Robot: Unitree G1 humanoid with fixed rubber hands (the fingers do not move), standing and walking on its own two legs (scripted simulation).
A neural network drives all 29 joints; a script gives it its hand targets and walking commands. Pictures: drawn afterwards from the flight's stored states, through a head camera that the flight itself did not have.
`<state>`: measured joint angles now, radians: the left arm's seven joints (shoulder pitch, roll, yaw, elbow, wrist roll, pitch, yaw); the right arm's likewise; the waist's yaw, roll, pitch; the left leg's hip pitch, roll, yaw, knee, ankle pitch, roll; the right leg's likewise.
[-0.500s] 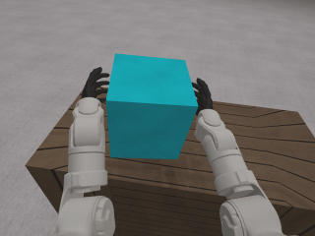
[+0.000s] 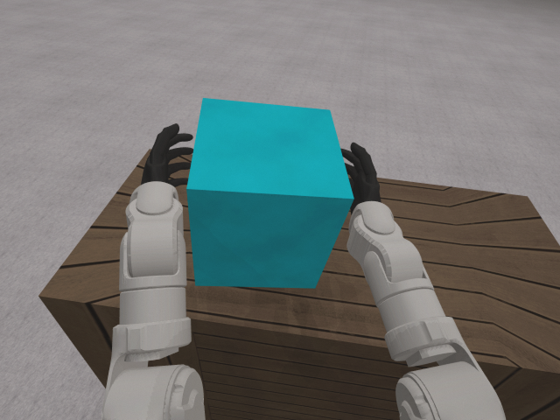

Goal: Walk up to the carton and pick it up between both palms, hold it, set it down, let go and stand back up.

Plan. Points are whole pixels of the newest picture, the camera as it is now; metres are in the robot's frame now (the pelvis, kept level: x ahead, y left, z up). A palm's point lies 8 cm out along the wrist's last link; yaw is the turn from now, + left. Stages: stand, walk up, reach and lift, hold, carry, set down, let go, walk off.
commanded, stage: hold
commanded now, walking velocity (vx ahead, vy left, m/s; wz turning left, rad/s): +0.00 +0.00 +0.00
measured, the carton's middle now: (262, 198) +0.39 +0.01 +0.15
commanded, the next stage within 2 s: none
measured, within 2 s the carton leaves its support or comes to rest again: neither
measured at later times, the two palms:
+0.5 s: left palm (160, 184) +0.36 +0.15 +0.19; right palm (363, 201) +0.35 -0.12 +0.17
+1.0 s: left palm (162, 186) +0.36 +0.15 +0.19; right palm (363, 200) +0.36 -0.13 +0.17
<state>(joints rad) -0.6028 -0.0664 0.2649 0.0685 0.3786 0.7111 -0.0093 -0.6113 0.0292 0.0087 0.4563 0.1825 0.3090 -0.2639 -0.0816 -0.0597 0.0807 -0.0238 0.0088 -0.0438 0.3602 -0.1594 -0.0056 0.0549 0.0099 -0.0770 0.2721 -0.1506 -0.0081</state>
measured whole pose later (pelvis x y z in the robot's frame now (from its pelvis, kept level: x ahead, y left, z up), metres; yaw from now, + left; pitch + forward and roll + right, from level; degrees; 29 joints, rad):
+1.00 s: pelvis +0.00 +0.00 +0.00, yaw +0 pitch -10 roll -1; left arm -0.59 -0.06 0.26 0.07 0.38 0.72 -0.01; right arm -0.61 0.04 0.00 0.45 0.17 0.31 -0.26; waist -0.09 -0.06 0.08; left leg -0.02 0.01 -0.03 0.36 -0.17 0.00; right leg 0.06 0.01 -0.07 0.27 -0.15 -0.01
